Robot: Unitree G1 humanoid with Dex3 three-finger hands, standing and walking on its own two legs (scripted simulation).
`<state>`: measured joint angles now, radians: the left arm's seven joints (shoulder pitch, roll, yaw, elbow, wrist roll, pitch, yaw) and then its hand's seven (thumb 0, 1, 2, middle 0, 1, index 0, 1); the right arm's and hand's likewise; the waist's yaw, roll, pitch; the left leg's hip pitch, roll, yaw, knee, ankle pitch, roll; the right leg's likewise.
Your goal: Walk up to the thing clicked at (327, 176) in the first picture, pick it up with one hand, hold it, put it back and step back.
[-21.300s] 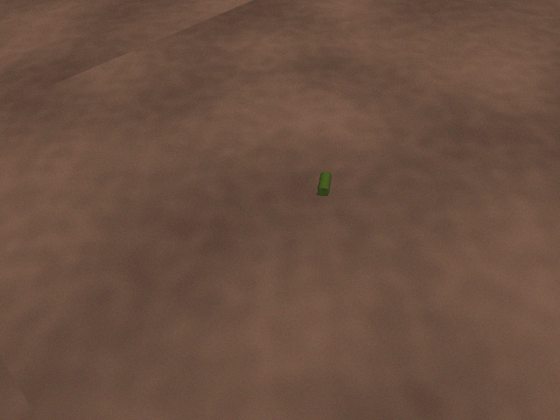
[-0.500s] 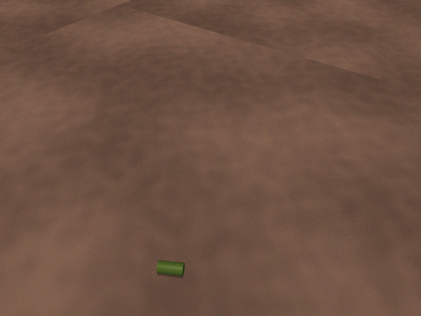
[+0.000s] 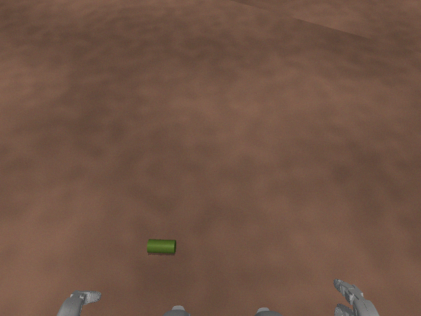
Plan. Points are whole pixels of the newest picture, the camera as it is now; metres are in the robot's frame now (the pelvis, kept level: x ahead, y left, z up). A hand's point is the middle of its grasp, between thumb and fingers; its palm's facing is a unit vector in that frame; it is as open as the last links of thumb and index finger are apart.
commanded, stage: rise first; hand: left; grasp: from above
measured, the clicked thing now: (161, 246) +0.46 +0.24 -0.70
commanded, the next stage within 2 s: none
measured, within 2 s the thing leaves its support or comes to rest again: neither
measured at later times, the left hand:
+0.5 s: hand out of the picture +0.14 +0.26 -0.19, palm faces -0.15 -0.88 -0.46, open 13.9 cm
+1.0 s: hand out of the picture +0.16 +0.29 -0.29, palm faces -0.36 -0.71 -0.61, open 13.6 cm
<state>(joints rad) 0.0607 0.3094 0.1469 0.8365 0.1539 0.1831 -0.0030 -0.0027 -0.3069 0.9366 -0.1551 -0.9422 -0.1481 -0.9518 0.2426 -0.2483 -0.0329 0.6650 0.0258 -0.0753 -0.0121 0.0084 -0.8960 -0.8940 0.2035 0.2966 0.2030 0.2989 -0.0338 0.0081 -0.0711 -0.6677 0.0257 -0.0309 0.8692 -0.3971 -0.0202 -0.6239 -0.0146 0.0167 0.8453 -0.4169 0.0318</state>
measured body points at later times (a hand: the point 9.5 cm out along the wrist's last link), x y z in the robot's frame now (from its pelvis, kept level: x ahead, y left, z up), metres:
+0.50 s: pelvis +0.00 +0.00 -0.06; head +0.11 +0.02 +0.38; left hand +0.15 +0.30 -0.16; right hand +0.18 -0.24 -0.14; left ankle +0.02 +0.13 -0.70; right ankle +0.00 -0.14 -0.70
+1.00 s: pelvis -0.03 +0.00 -0.15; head +0.12 +0.02 +0.28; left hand +0.17 +0.32 -0.25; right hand +0.17 -0.26 -0.23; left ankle +0.02 +0.13 -0.70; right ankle +0.00 -0.14 -0.70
